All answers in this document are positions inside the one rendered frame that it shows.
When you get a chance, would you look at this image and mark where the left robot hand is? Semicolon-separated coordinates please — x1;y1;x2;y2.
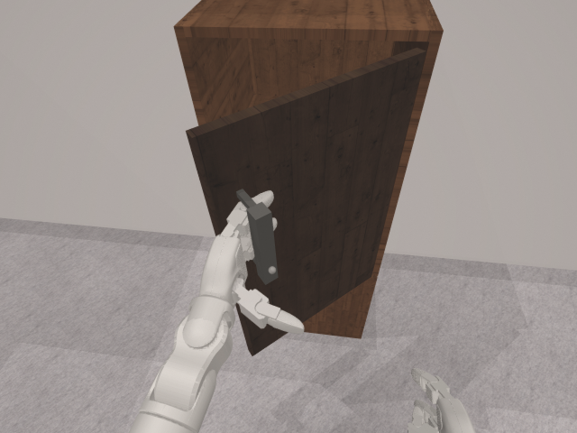
199;190;304;334

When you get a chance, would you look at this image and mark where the cupboard door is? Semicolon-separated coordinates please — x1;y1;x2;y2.
186;48;426;356

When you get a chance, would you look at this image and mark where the handle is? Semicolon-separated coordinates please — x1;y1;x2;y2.
236;189;278;285

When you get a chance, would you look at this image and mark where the right robot hand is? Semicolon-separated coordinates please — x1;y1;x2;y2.
408;368;476;433

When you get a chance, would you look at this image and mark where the left robot forearm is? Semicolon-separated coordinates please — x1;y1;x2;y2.
129;296;235;433

